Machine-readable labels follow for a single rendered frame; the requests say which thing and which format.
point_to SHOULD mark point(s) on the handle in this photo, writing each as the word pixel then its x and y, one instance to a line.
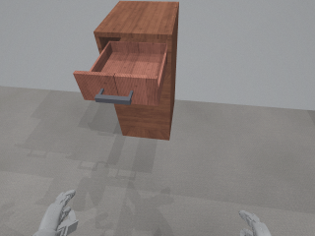
pixel 114 99

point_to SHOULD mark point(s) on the right robot hand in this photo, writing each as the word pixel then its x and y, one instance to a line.
pixel 258 228

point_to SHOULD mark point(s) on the cabinet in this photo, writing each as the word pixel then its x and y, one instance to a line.
pixel 150 22

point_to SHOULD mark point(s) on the left robot hand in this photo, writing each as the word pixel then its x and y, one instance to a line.
pixel 56 213

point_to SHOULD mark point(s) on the drawer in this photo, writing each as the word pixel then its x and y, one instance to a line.
pixel 123 66

